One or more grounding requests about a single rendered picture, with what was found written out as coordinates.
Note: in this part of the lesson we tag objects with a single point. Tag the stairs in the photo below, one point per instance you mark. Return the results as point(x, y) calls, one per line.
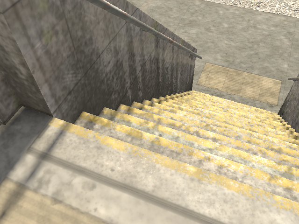
point(248, 144)

